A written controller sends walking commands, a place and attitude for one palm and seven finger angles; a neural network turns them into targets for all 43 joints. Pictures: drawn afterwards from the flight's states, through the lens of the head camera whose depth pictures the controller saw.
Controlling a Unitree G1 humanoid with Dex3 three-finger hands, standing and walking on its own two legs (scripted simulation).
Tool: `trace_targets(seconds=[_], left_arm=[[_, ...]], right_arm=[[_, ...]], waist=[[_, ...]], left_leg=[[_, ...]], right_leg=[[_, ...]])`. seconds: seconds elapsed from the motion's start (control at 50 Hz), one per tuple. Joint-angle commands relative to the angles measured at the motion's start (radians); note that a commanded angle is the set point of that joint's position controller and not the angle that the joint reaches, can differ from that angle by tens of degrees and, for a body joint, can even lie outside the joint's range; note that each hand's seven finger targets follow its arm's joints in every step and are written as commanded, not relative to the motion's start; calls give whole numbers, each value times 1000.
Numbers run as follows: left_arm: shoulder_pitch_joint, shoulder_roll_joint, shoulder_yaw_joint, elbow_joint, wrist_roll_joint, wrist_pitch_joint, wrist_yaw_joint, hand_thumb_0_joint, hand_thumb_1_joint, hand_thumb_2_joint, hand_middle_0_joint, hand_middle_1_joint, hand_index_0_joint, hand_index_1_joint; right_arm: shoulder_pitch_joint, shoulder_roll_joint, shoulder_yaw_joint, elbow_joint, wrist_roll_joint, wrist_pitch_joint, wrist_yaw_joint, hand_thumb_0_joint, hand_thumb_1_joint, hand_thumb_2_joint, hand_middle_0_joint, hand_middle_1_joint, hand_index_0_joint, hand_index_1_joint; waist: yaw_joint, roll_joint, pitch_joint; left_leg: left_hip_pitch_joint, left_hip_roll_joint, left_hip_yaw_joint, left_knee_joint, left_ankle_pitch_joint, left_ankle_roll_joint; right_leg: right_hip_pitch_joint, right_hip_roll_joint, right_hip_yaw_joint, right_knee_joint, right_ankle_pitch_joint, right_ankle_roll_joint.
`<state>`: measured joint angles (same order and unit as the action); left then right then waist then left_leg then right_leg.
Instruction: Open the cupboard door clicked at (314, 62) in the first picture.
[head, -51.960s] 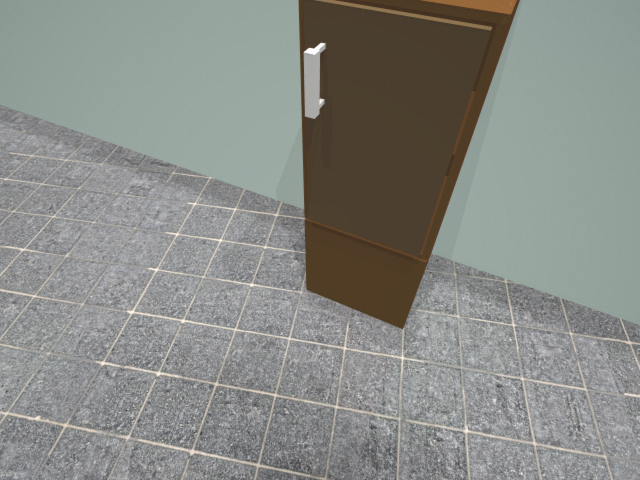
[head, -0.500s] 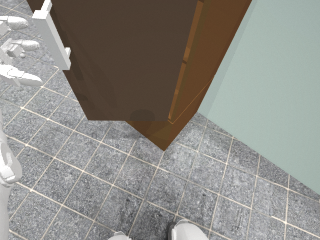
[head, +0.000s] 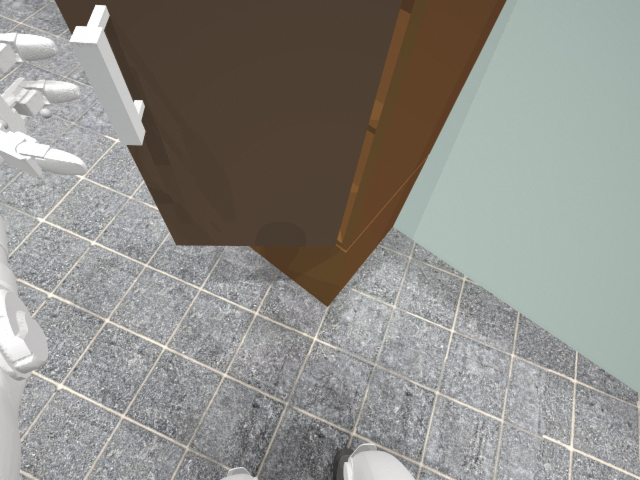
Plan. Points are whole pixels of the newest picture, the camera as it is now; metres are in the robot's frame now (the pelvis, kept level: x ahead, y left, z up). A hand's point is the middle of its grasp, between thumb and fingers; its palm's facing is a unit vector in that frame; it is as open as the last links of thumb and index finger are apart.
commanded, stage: move the hooked fingers beside the handle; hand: left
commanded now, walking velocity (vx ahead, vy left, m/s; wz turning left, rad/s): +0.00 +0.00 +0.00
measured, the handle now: (117, 80) +0.55 +0.20 +0.14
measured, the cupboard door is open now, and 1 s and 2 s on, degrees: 40 40 40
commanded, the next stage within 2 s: slide the fingers in behind the handle in 0.36 s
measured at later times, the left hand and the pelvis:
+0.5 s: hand (46, 115) +0.49 +0.26 +0.14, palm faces -0.01 -1.00 +0.00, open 14.0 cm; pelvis +0.00 -0.01 +0.00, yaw +0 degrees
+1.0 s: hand (92, 115) +0.50 +0.21 +0.14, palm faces -0.02 -1.00 -0.02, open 14.0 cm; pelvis +0.00 -0.01 +0.00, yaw +0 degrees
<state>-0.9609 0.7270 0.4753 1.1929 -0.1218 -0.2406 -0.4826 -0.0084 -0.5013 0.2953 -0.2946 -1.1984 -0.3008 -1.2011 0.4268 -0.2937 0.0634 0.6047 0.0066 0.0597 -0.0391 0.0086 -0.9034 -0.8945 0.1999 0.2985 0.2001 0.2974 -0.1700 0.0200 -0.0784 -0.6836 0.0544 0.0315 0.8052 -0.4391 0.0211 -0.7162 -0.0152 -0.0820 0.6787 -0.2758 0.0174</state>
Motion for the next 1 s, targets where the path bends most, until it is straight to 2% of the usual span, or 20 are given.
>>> trace_targets(seconds=[0.0,0.04,0.06,0.1,0.2,0.26,0.28,0.34,0.38,0.4,0.42,0.44,0.58,0.66,0.72,0.76,0.84,0.88,0.94,0.98], left_arm=[[-391,283,30,-192,-33,-46,-2,0,-500,300,-300,-1200,-300,-1200],[-397,307,49,-220,-29,-45,5,0,-500,300,-300,-1200,-300,-1200],[-389,282,28,-224,-27,-43,7,0,-500,300,-300,-1200,-300,-1200],[-391,285,33,-213,-28,-42,12,0,-500,300,-300,-1200,-300,-1200],[-428,314,40,-205,-18,-55,13,0,-500,300,-300,-1200,-300,-1200],[-423,333,60,-227,-24,-68,8,0,-500,300,-300,-1200,-300,-1200],[-429,286,20,-229,-26,-66,1,0,-500,300,-300,-1200,-300,-1200],[-423,294,38,-244,-43,-63,-6,0,-500,300,-300,-1200,-300,-1200],[-381,279,26,-206,-40,-45,-9,0,-500,300,-300,-1200,-300,-1200],[-379,315,55,-195,-38,-39,-6,0,-500,300,-300,-1200,-300,-1200],[-384,313,48,-205,-36,-42,-5,0,-500,300,-300,-1200,-300,-1200],[-398,307,37,-207,-31,-40,-3,0,-500,300,-300,-1200,-300,-1200],[-447,222,-15,-248,-46,-60,6,0,-500,300,-300,-1200,-300,-1200],[-417,186,-22,-274,-44,-60,31,0,-500,300,-300,-1200,-300,-1200],[-402,191,-9,-249,-41,-53,57,0,-500,300,-300,-1200,-300,-1200],[-430,192,-15,-244,-23,-51,75,0,-500,300,-300,-1200,-300,-1200],[-438,225,17,-279,-16,-76,101,0,-500,300,-300,-1200,-300,-1200],[-434,144,-43,-262,-16,-77,99,0,-500,300,-300,-1200,-300,-1200],[-419,183,1,-265,-22,-84,105,0,-500,300,-300,-1200,-300,-1200],[-417,123,-43,-250,-24,-73,103,0,-500,300,-300,-1200,-300,-1200]], right_arm=[[163,-194,-78,-47,3,-9,-10,0,-900,-900,200,300,200,300],[165,-196,-79,-52,2,-6,-12,0,-900,-900,200,300,200,300],[161,-192,-79,-55,2,-6,-10,0,-900,-900,200,300,200,300],[161,-194,-78,-55,1,-4,-9,0,-900,-900,200,300,200,300],[158,-194,-76,-50,3,-6,-16,0,-900,-900,200,300,200,300],[161,-194,-78,-49,2,-7,-19,0,-900,-900,200,300,200,300],[156,-190,-76,-52,3,-8,-17,0,-900,-900,200,300,200,300],[157,-192,-79,-49,4,-9,-17,0,-900,-900,200,300,200,300],[149,-192,-76,-51,5,-5,-15,0,-900,-900,200,300,200,300],[152,-196,-76,-52,5,-3,-15,0,-900,-900,200,300,200,300],[151,-197,-76,-57,6,-2,-18,0,-900,-900,200,300,200,300],[147,-194,-75,-55,7,-3,-17,0,-900,-900,200,300,200,300],[149,-188,-80,-42,3,-15,-17,0,-900,-900,200,300,200,300],[144,-180,-84,-44,1,-20,-11,0,-900,-900,200,300,200,300],[143,-183,-81,-48,0,-20,-9,0,-900,-900,200,300,200,300],[137,-180,-81,-46,1,-22,-9,0,-900,-900,200,300,200,300],[139,-177,-82,-52,-2,-28,-9,0,-900,-900,200,300,200,300],[134,-171,-79,-51,-1,-31,-5,0,-900,-900,200,300,200,300],[142,-176,-85,-46,-1,-34,-8,0,-900,-900,200,300,200,300],[131,-170,-82,-46,0,-36,-5,0,-900,-900,200,300,200,300]], waist=[[8,156,-419],[17,172,-435],[14,180,-439],[6,119,-415],[1,149,-410],[11,156,-469],[2,170,-460],[7,164,-483],[10,148,-427],[13,106,-415],[13,124,-419],[10,154,-413],[-10,158,-434],[9,190,-458],[7,109,-410],[3,120,-394],[15,131,-449],[1,130,-418],[16,115,-452],[7,118,-416]], left_leg=[[274,-18,-73,-79,583,-20],[283,-20,-76,-83,602,-21],[296,-19,-76,-84,611,-24],[258,-20,-71,-85,569,-14],[234,-28,-65,-85,509,-7],[271,-26,-71,-78,567,-13],[278,-26,-69,-81,565,-14],[294,-24,-69,-79,586,-12],[251,-28,-61,-86,549,-8],[220,-29,-61,-89,521,-3],[226,-31,-62,-91,528,-2],[229,-32,-58,-91,519,-4],[279,-27,-69,-90,520,-8],[317,-24,-72,-90,573,-18],[259,-24,-69,-103,513,-7],[241,-28,-67,-110,471,-7],[254,-29,-62,-107,489,-6],[259,-28,-61,-109,484,-7],[273,-26,-64,-108,513,-7],[251,-30,-54,-113,475,-5]], right_leg=[[227,55,25,-6,355,-35],[236,53,27,-3,365,-36],[228,53,24,-3,363,-36],[251,54,27,-5,371,-34],[258,49,39,-6,358,-35],[276,49,39,1,387,-36],[263,50,37,-2,380,-35],[278,51,38,-3,403,-35],[276,49,35,-8,393,-35],[298,49,37,-9,397,-34],[291,49,38,-6,393,-37],[279,46,40,-10,385,-35],[251,50,36,-15,358,-36],[246,50,31,-11,360,-39],[265,51,28,-13,346,-39],[263,47,31,-15,327,-37],[303,46,42,-9,358,-37],[277,47,37,-13,347,-36],[302,47,39,-10,366,-38],[294,46,40,-17,354,-36]])
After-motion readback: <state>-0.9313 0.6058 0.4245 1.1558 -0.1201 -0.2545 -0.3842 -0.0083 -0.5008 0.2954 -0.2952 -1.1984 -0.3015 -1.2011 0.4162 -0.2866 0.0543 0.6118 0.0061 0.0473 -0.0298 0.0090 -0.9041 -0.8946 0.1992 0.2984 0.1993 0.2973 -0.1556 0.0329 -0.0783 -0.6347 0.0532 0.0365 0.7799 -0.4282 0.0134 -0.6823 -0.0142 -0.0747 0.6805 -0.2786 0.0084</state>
